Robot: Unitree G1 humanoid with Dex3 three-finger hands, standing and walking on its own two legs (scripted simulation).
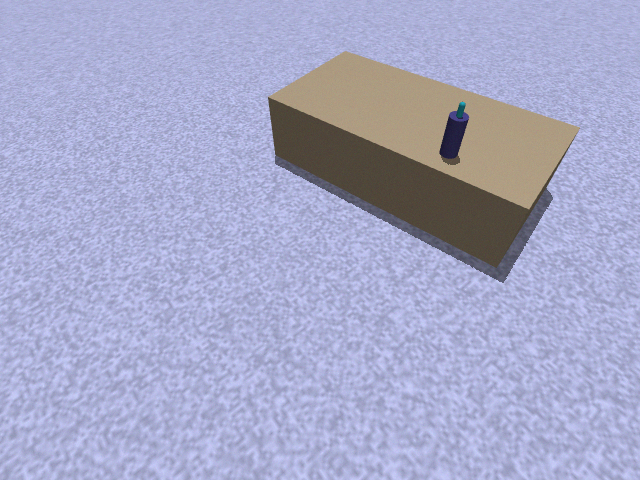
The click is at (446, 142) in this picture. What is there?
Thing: necked bottle
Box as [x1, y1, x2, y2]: [439, 102, 468, 158]
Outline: 464,102 461,102 459,104 458,109 456,111 453,111 449,114 439,151 440,154 444,157 452,158 455,157 457,154 468,119 468,115 463,111 465,105
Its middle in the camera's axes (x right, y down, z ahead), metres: +0.49 -0.41 +1.42
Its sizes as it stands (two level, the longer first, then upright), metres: 0.069 0.069 0.215
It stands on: a support 0.33 m high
